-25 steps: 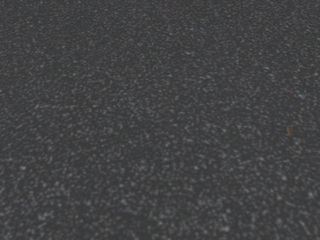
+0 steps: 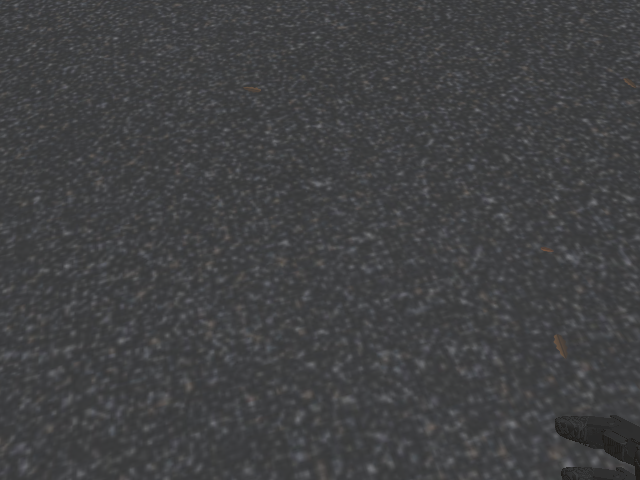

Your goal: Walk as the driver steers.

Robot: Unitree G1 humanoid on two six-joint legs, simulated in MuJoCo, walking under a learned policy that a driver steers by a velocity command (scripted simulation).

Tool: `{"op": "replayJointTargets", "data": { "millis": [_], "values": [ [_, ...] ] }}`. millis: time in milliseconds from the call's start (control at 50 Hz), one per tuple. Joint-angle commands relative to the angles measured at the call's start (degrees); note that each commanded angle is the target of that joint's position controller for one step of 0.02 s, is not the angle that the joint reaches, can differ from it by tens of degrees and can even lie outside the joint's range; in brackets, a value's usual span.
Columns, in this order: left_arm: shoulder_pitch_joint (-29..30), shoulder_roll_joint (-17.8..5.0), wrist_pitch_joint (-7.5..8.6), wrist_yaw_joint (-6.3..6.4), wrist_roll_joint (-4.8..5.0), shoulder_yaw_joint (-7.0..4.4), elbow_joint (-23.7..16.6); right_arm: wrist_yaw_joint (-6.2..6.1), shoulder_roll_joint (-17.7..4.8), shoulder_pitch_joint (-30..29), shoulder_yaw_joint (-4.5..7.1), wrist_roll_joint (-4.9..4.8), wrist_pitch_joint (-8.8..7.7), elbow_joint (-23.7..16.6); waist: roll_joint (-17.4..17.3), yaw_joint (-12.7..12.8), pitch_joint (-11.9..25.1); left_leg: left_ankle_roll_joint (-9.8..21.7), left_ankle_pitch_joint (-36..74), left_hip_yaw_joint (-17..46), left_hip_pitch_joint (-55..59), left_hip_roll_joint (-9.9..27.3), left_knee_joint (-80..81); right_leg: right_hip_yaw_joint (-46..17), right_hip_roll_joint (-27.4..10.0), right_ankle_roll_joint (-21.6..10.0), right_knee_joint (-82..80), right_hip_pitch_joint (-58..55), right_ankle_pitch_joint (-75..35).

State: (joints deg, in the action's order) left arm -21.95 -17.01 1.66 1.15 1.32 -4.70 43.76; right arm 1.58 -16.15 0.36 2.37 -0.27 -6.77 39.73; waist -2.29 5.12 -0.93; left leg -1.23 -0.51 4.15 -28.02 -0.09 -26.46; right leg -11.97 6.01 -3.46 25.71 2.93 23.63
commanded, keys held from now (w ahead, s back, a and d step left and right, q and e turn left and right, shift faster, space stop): w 0.64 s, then w+q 0.26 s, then q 0.10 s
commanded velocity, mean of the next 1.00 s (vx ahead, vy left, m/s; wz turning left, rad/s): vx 0.49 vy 0.00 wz -0.02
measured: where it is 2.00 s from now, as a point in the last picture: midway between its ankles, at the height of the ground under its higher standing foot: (401, 391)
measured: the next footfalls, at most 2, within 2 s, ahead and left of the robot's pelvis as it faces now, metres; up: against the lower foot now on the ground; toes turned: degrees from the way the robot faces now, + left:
left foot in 0.02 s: +0.18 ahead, +0.13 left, +0.00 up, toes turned -4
right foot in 0.50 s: +0.41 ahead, -0.16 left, +0.00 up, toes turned -6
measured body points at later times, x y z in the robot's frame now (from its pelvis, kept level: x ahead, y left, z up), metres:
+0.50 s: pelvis +0.26 -0.03 +0.00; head +0.29 -0.04 +0.45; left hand +0.53 +0.17 -0.06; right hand +0.21 -0.31 -0.13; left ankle +0.14 +0.13 -0.73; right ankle +0.37 -0.15 -0.73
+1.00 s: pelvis +0.52 -0.05 +0.00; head +0.55 -0.05 +0.45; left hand +0.53 +0.24 -0.13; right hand +0.74 -0.28 -0.10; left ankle +0.69 +0.07 -0.71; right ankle +0.37 -0.15 -0.73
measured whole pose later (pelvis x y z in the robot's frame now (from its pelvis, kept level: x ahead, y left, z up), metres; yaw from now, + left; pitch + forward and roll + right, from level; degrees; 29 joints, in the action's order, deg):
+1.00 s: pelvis +0.52 -0.05 +0.00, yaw +3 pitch +2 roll -2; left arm -19.1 -16.2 3.0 1.0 0.1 -3.1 48.8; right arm 3.8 -15.1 4.7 1.9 -0.4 -3.4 41.9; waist -2.1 4.0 -1.3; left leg 2.5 0.1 -1.0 -34.4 2.2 -33.1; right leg 9.8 1.7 -0.6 14.6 -5.2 21.7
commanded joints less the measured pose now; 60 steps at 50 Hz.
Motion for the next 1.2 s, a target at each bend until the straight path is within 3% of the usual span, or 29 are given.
{"op": "replayJointTargets", "data": {
  "millis": [20, 40, 60, 80, 100, 140, 180, 280, 420, 460, 500, 520, 540, 560, 580, 620, 700, 840, 900, 940, 980, 1020, 1040, 1060, 1080, 1100, 1120, 1140, 1200],
  "values": [
    [2.3, -4.2, 0.48, -0.07, -0.83, -0.49, -3.9, -0.58, -10.5, 11.9, 3.95, 1.12, -1.58, -0.8, 6.8, -9.4, 9.9, 5.5, -2.3, 3.2, 24.1, 5.7, 0.1, -7.0, -9.4, -3.8, 13.6, 7.6, -23.8],
    [-4.1, -0.6, 0.92, 0.01, -0.57, 0.62, -4.7, -0.81, -15.0, 19.2, 4.99, 2.17, -1.33, 0.2, -5.2, -8.6, 18.5, 12.9, -8.3, 23.1, 43.9, 17.6, 1.2, 0.0, -1.9, 0.3, 32.7, 23.4, -8.0],
    [-8.3, -2.0, 1.46, -0.04, 0.92, 0.94, -4.4, -0.01, -14.4, 22.3, 5.20, 0.70, -0.67, 2.8, -17.6, -7.8, 20.1, 18.3, -23.3, 43.6, 48.9, 24.1, 8.5, 1.7, -0.8, 1.9, 44.8, 36.8, 10.6],
    [-4.0, -7.0, 1.47, -0.09, 1.30, -0.14, -3.7, 0.03, -9.2, 19.3, 3.84, -0.36, -0.48, 1.8, -9.0, -9.1, 11.7, 16.2, -31.0, 39.2, 42.9, 21.9, 10.4, -0.1, -4.0, 2.2, 49.2, 41.2, 6.8],
    [2.0, -8.2, 1.38, -0.14, 0.66, -0.40, -4.7, -0.14, -6.9, 16.2, 3.10, -0.07, 0.04, 1.4, -3.9, -9.4, 5.9, 13.9, -27.8, 29.8, 35.6, 19.2, 10.6, 2.1, -6.1, 2.2, 49.1, 41.2, 2.2],
    [7.0, -6.7, 1.64, -0.38, -0.65, -0.46, -6.1, -0.23, -5.0, 12.5, 2.16, 0.89, 0.40, 1.7, -1.8, -7.2, 0.4, 12.9, -15.4, 19.4, 24.5, 14.8, 13.0, 3.7, -9.4, 2.0, 42.7, 38.2, -3.1],
    [5.7, -4.3, 1.59, -0.89, -0.42, 0.04, -5.9, -0.35, -4.6, 12.4, 1.89, 0.81, 0.18, 2.5, -3.9, -5.6, 0.8, 13.0, -8.8, 14.5, 21.0, 12.8, 15.0, 5.5, -10.8, 2.1, 37.8, 34.2, -4.6],
    [12.7, -1.2, 2.15, -1.54, -1.12, 1.75, -8.1, -0.85, -8.8, 14.4, 2.87, -0.35, 0.42, 4.4, -2.2, -7.1, 0.1, 14.1, -0.7, 6.2, 19.5, 12.2, 18.4, 9.0, -11.9, 3.5, 20.4, 32.8, -15.2],
    [22.1, -2.8, 2.83, -2.83, -0.21, 1.70, -10.8, -0.98, -10.9, 20.2, 3.06, -1.49, 2.10, 8.0, -2.6, -9.5, -1.8, 11.3, 0.6, 3.2, 24.0, 14.0, 15.9, 10.9, -9.1, 2.3, 5.9, 27.2, -21.2],
    [19.6, -4.1, 2.98, -2.96, -0.34, 1.08, -10.3, -1.19, -11.8, 19.7, 3.23, -1.61, 2.78, 8.5, -2.9, -6.9, -0.7, 10.0, 6.7, 2.6, 25.5, 14.5, 11.8, 12.1, -7.9, 0.6, 3.0, 21.9, -19.0],
    [6.3, -8.4, 2.81, -2.24, -0.91, -1.27, -6.5, -1.42, -9.5, 19.6, 2.23, -1.14, 3.00, 8.4, -0.6, -0.3, 7.7, 6.9, 16.2, -2.4, 20.5, 9.7, -5.5, 12.1, -7.8, -2.5, 1.4, 1.6, -19.0],
    [-2.7, -13.3, 2.38, -1.54, -1.87, -2.38, -5.3, -1.50, -5.2, 20.5, 0.62, 0.44, 2.53, 6.3, 8.5, 2.0, 16.3, 3.6, -0.4, -6.0, 6.0, 4.9, -25.5, -5.1, -21.0, -7.7, 1.5, -15.7, -17.3],
    [-4.0, -15.1, 2.12, -1.96, -1.48, -2.53, -4.6, -1.40, -2.4, 24.7, -0.34, -0.10, 1.39, 5.9, 20.5, -0.2, 20.5, 2.0, -32.7, -2.5, -9.7, -2.1, -39.3, -27.5, -28.7, -14.4, -6.5, -23.8, -6.7],
    [-2.1, -10.0, 2.27, -2.23, -0.79, -1.11, -4.9, -1.03, -8.5, 21.1, 1.16, -1.27, 0.79, 5.9, 13.6, 0.8, 14.7, 2.4, -31.7, 1.4, -16.0, 1.4, -45.0, -25.6, -26.9, -12.8, -8.4, -19.9, -0.4],
    [1.5, -8.3, 2.47, -2.31, -0.63, -0.41, -5.2, -0.74, -9.6, 17.2, 1.54, -1.82, 0.40, 4.8, 11.2, -0.2, 8.2, 3.1, -26.1, 0.2, -17.6, 3.9, -44.4, -17.7, -24.8, -10.9, -9.3, -13.1, -3.1],
    [7.1, -5.9, 2.76, -2.67, -1.52, 0.33, -5.8, -1.02, -8.3, 14.8, 1.66, -0.51, 0.68, 4.9, 7.0, -3.2, 2.9, 2.5, -18.0, -0.6, -13.5, 7.2, -39.2, -8.9, -20.5, -9.8, -12.4, -1.9, -13.5],
    [8.6, -5.6, 4.29, -2.43, -1.71, 0.12, -4.1, -1.01, -5.0, 15.9, 1.18, -0.71, 2.99, 5.5, 7.1, -6.1, 1.7, 0.6, -11.1, -0.2, -9.8, 8.4, -34.6, 0.7, -19.0, -10.3, -17.4, 4.9, -23.4],
    [5.4, -7.5, 4.55, -1.15, -1.91, -0.32, -0.2, 0.01, -3.3, 5.1, 0.61, -0.73, 2.86, 2.1, 4.8, -2.4, -2.3, 0.8, 7.4, -0.8, -10.1, 5.5, -14.6, 13.3, -17.9, -6.8, -20.2, 3.1, -26.7],
    [2.5, -8.0, 3.80, -0.86, -1.44, -0.53, 2.0, 0.96, -2.6, 0.5, 0.15, -0.82, 2.77, -0.3, 3.9, -0.5, -3.9, 2.1, 7.1, -2.1, -11.9, 4.9, -9.8, 15.7, -19.6, -6.2, -19.0, -2.8, -28.6],
    [2.9, -8.3, 2.55, -0.40, -1.34, -0.58, 2.6, 1.89, -2.7, -1.2, 0.24, -0.36, 2.60, -2.0, 4.1, -0.9, -4.5, 3.1, 3.5, -4.4, -11.8, 3.6, -7.0, 17.7, -20.0, -5.0, -14.2, -6.1, -40.1],
    [3.8, -9.7, 1.27, 0.55, -1.02, -0.90, 2.2, 2.79, -4.3, 1.2, 1.05, 0.05, 2.43, -2.9, 6.7, -2.8, -1.1, 4.5, -1.8, -7.6, -6.7, 0.5, -6.6, 19.0, -19.9, -3.2, -6.3, -8.5, -58.1],
    [5.5, -10.3, 0.15, 1.58, -0.84, -1.02, 1.2, 2.63, -8.1, 13.2, 3.26, 0.04, 2.43, -0.3, 7.1, -8.9, 6.0, 6.9, -0.9, -9.3, 8.3, -3.8, -3.4, 20.8, -17.5, -0.4, 10.2, -5.9, -65.7],
    [4.9, -9.7, 0.42, 1.82, -1.21, -0.62, 0.2, 1.52, -12.0, 19.6, 4.76, 0.16, 2.65, 0.6, 2.7, -12.1, 10.3, 9.7, 13.5, -2.6, 22.5, 0.0, -0.7, 21.4, -14.2, 2.8, 25.0, 4.0, -52.0],
    [-2.4, -2.3, 1.61, 0.78, -4.56, 1.53, -1.5, 0.22, -17.7, 19.4, 5.40, 0.44, 3.43, -0.1, -13.4, -5.7, 17.5, 19.0, 43.2, 18.7, 44.2, 15.9, -8.1, 20.2, -4.6, 6.9, 46.2, 26.6, 8.0],
    [-3.1, -5.0, 2.99, -0.38, -2.98, 1.88, -1.2, 0.19, -15.6, 20.6, 4.73, 0.83, 3.46, -2.4, -9.2, -8.5, 30.4, 27.4, 38.0, 35.8, 51.7, 22.9, -2.9, 7.3, -0.9, 7.6, 58.5, 33.6, 17.6],
    [3.2, -8.7, 3.33, -0.81, -0.68, 0.82, -2.2, 0.15, -12.9, 17.9, 4.33, 0.77, 3.84, -3.4, -2.5, -10.6, 26.3, 24.4, 32.9, 28.1, 46.8, 19.4, -0.7, 4.2, -4.8, 6.5, 58.1, 35.8, 12.4],
    [7.2, -8.1, 3.17, -0.45, -0.37, 1.01, -3.8, -0.13, -10.7, 14.3, 3.86, -0.24, 4.08, -3.7, 0.6, -9.3, 17.9, 21.6, 27.1, 22.2, 38.5, 16.2, 0.9, 5.8, -6.8, 6.0, 53.9, 37.9, 7.9],
    [8.6, -7.7, 2.53, 0.29, -1.19, 0.89, -3.6, -0.48, -9.2, 11.6, 3.39, -0.68, 4.49, -4.1, 3.7, -7.6, 11.7, 19.8, 23.7, 18.9, 29.2, 14.0, 3.2, 6.5, -8.5, 6.4, 49.9, 37.0, 5.1],
    [6.0, -6.9, 0.20, 1.04, -1.84, 0.55, -4.0, -0.93, -9.2, 8.2, 3.53, 0.73, 5.29, -5.3, -0.4, -3.1, 7.4, 18.8, 20.2, 15.3, 13.0, 10.6, 7.4, 7.1, -8.8, 7.3, 41.1, 28.0, 2.1]
  ]
}}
